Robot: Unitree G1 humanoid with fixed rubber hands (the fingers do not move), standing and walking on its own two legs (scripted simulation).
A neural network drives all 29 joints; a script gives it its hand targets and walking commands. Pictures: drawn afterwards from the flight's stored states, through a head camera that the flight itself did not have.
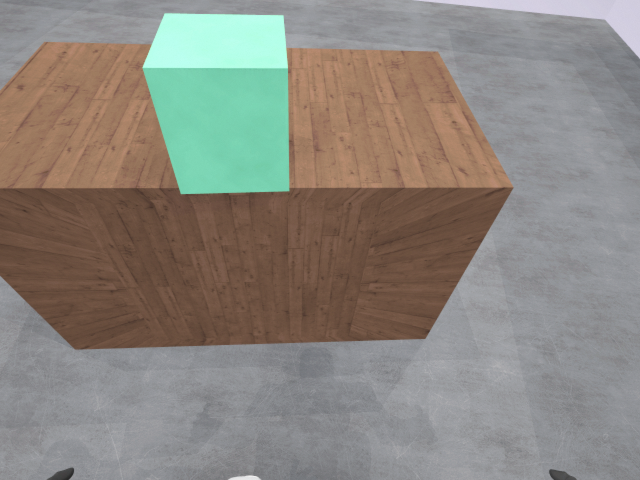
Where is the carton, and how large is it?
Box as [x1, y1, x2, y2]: [143, 13, 288, 193]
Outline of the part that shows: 165,13 143,65 143,70 180,192 206,193 288,190 287,63 282,15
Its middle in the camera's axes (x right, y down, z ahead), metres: -0.17 -0.25 +0.73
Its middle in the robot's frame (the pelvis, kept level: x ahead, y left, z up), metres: +0.73 +0.16 +0.07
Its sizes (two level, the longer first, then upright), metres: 0.210 0.200 0.250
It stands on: a pedestal, 0.71 m high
